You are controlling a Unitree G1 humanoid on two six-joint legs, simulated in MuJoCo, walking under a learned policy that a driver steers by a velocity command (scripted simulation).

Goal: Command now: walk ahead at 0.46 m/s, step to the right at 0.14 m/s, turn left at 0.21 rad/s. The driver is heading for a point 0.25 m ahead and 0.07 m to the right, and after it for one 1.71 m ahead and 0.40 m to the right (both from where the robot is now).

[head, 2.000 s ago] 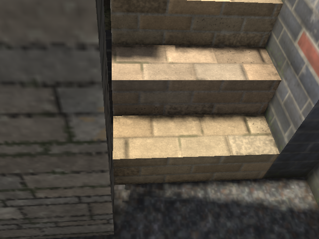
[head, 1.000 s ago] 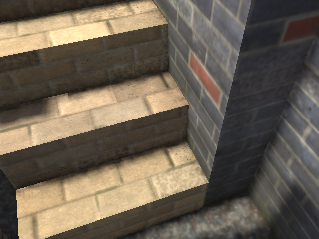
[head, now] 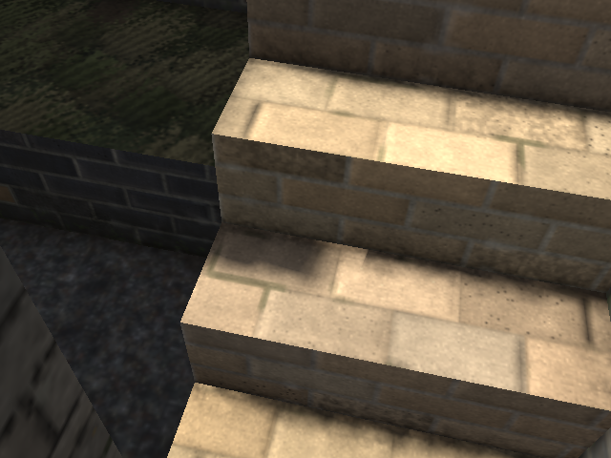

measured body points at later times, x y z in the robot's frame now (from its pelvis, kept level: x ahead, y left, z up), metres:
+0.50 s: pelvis +0.03 -0.02 +0.00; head +0.05 -0.03 +0.45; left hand +0.16 +0.20 -0.12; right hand +0.09 -0.26 -0.14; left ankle +0.01 +0.10 -0.74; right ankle +0.01 -0.12 -0.74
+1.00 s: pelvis +0.02 -0.02 +0.00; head +0.02 -0.03 +0.45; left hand +0.07 +0.20 -0.13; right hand +0.03 -0.26 -0.15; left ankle +0.01 +0.10 -0.74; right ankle +0.01 -0.12 -0.74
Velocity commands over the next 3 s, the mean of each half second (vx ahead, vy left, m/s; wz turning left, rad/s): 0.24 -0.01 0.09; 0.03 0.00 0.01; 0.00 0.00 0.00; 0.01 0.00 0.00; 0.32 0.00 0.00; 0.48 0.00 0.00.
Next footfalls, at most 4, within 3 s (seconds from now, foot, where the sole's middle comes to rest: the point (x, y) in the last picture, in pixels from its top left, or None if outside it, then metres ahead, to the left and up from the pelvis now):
0.08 right None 0.05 -0.12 -0.78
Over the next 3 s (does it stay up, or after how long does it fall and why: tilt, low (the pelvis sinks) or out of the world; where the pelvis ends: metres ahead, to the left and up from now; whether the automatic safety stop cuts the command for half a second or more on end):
stays up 0.03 -0.02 0.01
